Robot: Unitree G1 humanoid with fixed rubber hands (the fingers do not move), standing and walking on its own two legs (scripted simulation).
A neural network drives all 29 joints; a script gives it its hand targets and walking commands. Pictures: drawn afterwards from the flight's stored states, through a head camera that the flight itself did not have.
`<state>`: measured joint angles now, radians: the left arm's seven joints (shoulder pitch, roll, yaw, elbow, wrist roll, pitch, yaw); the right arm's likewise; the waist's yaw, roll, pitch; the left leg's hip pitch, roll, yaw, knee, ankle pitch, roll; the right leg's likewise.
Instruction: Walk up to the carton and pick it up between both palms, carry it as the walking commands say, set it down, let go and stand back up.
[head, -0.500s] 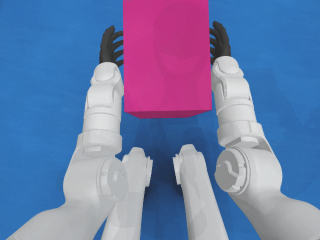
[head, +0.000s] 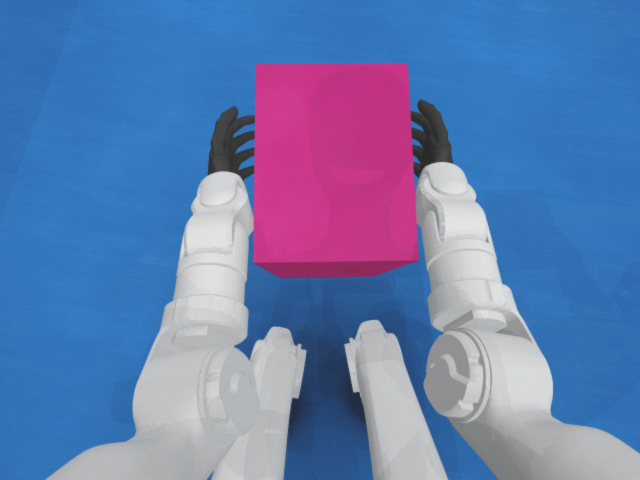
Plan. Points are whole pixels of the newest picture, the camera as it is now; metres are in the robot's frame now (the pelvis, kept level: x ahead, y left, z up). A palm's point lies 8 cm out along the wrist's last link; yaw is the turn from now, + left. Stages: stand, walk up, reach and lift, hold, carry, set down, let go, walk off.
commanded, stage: reach and lift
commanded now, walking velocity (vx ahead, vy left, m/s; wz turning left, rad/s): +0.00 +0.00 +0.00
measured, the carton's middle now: (328, 196) +0.46 -0.02 -0.12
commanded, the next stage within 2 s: none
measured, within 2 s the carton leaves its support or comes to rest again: neither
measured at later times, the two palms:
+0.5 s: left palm (208, 170) +0.45 +0.11 +0.02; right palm (452, 161) +0.45 -0.14 +0.01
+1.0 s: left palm (175, 167) +0.42 +0.11 +0.09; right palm (476, 157) +0.42 -0.13 +0.08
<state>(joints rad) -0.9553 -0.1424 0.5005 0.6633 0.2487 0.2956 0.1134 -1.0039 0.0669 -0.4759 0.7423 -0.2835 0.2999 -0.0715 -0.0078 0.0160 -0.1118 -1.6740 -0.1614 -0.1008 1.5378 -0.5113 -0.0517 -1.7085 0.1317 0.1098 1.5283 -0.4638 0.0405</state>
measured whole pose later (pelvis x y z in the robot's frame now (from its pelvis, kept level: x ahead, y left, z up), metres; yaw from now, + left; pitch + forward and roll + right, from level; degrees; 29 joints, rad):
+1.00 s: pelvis +0.04 +0.00 +0.13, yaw -1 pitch +25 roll +1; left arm -0.57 -0.22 0.40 0.57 0.23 0.22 0.09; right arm -0.61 0.16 -0.39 0.64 -0.27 0.22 -0.07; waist 0.01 0.01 -0.10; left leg -1.04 -0.12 -0.14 1.00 -0.39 -0.02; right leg -1.07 0.11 0.15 1.00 -0.35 0.01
